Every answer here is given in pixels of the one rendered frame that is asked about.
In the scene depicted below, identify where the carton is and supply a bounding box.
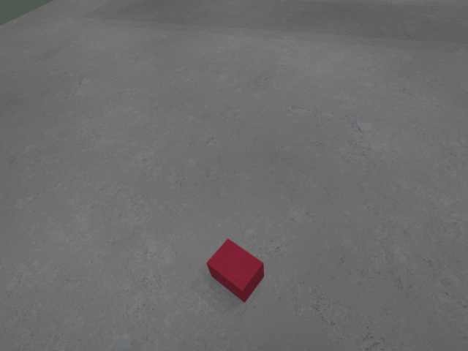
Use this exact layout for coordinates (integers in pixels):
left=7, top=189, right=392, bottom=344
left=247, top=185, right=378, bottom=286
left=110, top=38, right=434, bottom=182
left=207, top=239, right=264, bottom=303

